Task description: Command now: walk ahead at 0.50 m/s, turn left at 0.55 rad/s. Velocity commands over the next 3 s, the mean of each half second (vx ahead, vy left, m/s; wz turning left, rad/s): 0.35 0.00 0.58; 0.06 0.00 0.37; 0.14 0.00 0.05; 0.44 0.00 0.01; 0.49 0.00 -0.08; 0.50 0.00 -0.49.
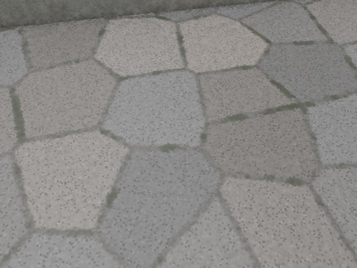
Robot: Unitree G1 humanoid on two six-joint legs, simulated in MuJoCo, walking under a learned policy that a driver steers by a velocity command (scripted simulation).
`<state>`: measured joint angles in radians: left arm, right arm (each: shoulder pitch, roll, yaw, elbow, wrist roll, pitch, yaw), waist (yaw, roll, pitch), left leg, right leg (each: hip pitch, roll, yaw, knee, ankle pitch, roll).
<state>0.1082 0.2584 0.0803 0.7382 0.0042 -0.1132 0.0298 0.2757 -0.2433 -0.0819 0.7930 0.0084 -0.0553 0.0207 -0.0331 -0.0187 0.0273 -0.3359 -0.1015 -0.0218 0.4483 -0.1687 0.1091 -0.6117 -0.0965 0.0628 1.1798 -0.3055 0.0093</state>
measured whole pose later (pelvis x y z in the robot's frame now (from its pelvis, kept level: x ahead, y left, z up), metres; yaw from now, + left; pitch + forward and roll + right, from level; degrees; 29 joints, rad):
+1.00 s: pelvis +0.26 +0.03 +0.00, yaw +28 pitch +3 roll -1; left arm 0.13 0.27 0.06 0.78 0.00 0.03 0.04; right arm 0.14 -0.21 -0.04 0.64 -0.02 0.01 -0.02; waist 0.00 -0.03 0.00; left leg -0.35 -0.04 -0.01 0.51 -0.20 0.05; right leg -0.44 -0.05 0.01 0.84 -0.41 0.07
